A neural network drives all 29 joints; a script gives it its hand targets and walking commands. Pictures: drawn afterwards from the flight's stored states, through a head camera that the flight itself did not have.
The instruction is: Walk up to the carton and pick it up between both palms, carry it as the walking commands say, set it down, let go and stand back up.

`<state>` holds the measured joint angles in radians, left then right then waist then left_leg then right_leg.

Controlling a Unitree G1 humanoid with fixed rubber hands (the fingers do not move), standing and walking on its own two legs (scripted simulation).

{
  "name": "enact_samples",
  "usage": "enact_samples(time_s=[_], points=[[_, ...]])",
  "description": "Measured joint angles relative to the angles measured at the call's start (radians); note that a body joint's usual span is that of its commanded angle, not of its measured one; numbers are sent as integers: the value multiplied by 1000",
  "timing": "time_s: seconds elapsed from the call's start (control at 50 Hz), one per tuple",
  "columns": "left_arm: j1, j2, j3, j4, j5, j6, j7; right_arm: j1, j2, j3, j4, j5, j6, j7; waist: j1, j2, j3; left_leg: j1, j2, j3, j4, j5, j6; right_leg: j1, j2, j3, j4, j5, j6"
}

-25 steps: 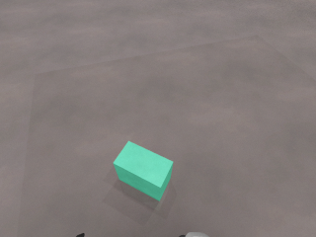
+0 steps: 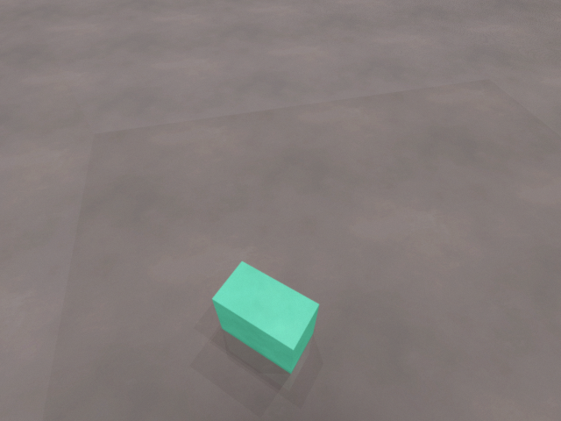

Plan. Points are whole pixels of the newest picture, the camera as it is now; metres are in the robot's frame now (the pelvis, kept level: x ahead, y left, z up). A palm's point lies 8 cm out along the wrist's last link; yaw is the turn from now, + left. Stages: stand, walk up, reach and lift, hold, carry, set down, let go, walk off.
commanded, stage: walk up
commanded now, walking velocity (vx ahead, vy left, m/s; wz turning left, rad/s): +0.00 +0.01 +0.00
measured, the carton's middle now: (266, 317) +0.52 +0.06 -0.65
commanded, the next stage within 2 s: none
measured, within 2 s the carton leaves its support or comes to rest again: neither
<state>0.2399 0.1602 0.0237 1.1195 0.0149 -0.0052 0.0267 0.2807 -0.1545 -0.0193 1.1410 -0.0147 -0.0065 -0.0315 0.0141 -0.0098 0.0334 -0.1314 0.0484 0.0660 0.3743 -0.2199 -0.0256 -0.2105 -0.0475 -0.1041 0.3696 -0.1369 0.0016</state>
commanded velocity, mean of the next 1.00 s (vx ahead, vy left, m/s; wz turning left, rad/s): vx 0.04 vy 0.08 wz -0.16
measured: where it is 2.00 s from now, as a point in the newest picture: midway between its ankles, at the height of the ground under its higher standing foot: outside the picture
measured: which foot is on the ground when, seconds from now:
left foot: down 0.00-0.66, up 0.68-0.90, down 0.92-1.00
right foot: down 0.00-0.92, up 0.94-1.00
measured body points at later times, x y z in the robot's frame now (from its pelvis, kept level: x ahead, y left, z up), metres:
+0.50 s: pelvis +0.02 +0.01 +0.00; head +0.03 +0.01 +0.45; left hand +0.00 +0.23 -0.16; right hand +0.00 -0.21 -0.16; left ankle -0.01 +0.13 -0.75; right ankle +0.04 -0.12 -0.75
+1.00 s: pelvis +0.05 +0.10 -0.01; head +0.07 +0.10 +0.44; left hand +0.11 +0.38 -0.15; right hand +0.04 -0.17 -0.15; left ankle +0.05 +0.21 -0.75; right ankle +0.03 -0.08 -0.71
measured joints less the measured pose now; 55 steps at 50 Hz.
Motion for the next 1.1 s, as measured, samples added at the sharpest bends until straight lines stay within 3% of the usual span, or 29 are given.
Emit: enact_samples(time_s=[0.64, 0.68, 0.74, 0.78, 0.88, 0.92, 0.96, 1.04, 1.1], points=[[59, -26, -1, -3, -6, -7, 10, 33, 18, -2, 3, 2, -10, -8, -2, 4, 2, 34, -15, 7, -15, -26, 14, 24, -16, 9, 4, -32, 22], [68, -26, 15, -15, -2, -7, 16, 34, 9, -11, -30, -3, 3, -4, 4, 6, -1, 5, -7, 32, 38, -63, 10, -4, -14, 24, 33, -42, 20], [110, -17, 26, -52, 9, 10, 33, 26, -29, -28, -130, -25, 38, 12, 17, 9, -14, -150, -17, 32, 352, -164, -11, -57, -23, 69, 57, -48, 18], [137, -2, 35, -65, 11, 18, 34, 4, -54, -35, -187, -28, 34, 20, 16, 9, -8, -209, -14, 16, 438, -165, -17, -67, -33, 101, 50, -38, 30], [142, 50, 54, -88, 21, 30, 21, -26, -92, -35, -276, -10, 27, 33, 13, 3, 3, -186, 6, 13, 243, -131, -27, -83, -68, 164, 57, -37, 77], [138, 67, 54, -106, 22, 35, 17, -12, -105, -32, -296, -8, 24, 34, 12, 8, -6, -131, 12, 38, 120, -74, -14, -113, -73, 190, 114, -75, 86], [115, 89, 53, -129, 23, 45, 18, 9, -96, -29, -294, -14, 28, 32, 5, -14, -7, -122, -6, 79, 128, -51, 13, -167, -83, 216, 251, -216, 58], [31, 114, 60, -183, 32, 56, 11, 61, -76, -25, -279, -23, 35, 18, -19, -4, -6, -65, 3, 131, 96, -73, 44, -279, -27, 131, 619, -292, 18], [-23, 123, 60, -208, 29, 59, 5, 66, -61, -23, -273, -28, 36, 4, -40, -1, -1, -28, 7, 178, 71, -80, 54, -280, -2, 34, 657, -269, 14]])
